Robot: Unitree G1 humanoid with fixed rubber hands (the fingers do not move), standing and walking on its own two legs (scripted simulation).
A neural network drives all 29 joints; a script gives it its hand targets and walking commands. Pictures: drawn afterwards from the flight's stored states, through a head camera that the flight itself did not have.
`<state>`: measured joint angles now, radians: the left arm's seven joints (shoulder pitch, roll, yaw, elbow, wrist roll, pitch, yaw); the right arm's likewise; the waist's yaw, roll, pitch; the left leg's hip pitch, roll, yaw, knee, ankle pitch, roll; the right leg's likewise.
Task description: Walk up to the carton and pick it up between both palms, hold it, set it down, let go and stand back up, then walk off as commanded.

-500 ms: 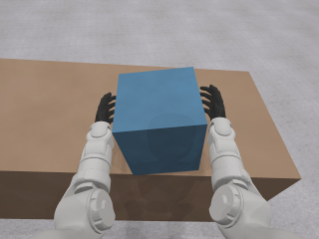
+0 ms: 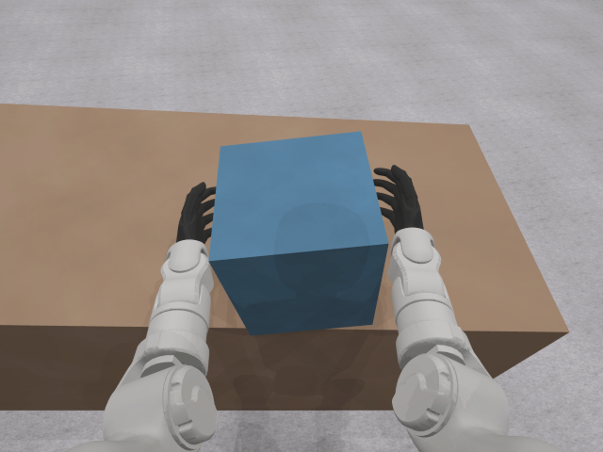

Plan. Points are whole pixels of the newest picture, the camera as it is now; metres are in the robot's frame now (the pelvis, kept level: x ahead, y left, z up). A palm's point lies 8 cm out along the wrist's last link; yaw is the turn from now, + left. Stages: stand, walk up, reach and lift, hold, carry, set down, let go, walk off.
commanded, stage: set down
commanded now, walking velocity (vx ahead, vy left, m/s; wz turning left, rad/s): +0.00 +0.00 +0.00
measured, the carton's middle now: (301, 241) +0.41 +0.02 +0.00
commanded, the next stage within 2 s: none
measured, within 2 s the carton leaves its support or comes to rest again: rests again in 0.92 s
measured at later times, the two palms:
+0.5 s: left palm (196, 239) +0.37 +0.17 +0.04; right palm (407, 225) +0.40 -0.12 +0.08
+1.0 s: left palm (202, 235) +0.38 +0.17 +0.04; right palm (411, 231) +0.40 -0.13 +0.07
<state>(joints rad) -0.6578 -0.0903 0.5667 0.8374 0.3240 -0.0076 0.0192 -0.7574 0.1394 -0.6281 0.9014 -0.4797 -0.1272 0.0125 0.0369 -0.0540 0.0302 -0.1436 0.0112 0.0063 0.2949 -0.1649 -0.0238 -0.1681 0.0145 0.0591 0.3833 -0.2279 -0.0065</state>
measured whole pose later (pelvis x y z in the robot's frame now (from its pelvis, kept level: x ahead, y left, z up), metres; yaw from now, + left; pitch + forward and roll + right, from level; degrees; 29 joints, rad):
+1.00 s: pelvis +0.00 +0.00 +0.00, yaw +0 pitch +3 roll +1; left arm -0.69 -0.05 0.49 0.93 0.36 -0.10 0.08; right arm -0.75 0.06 -0.47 0.96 -0.30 -0.15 -0.02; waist 0.01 -0.04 0.03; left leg -0.22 0.02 0.01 0.34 -0.18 -0.02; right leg -0.22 0.02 0.06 0.38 -0.22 -0.01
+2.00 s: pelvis -0.02 +0.01 -0.01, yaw -1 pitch +12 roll -2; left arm -0.45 0.14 0.10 0.97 -0.01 -0.30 0.10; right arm -0.54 -0.25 0.10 1.12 0.36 -0.34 0.01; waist 0.04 -0.02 -0.18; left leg -0.49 0.06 0.01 0.49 -0.20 -0.02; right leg -0.43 0.06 0.06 0.38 -0.16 0.00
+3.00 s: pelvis -0.02 +0.00 +0.00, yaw +0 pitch +2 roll +0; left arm 0.30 0.15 0.01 0.26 -0.02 -0.21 0.09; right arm 0.26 -0.22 0.07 0.37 0.29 -0.32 0.03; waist 0.03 -0.06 -0.05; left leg -0.22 0.03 0.01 0.36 -0.17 -0.02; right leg -0.22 0.03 0.06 0.38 -0.20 -0.02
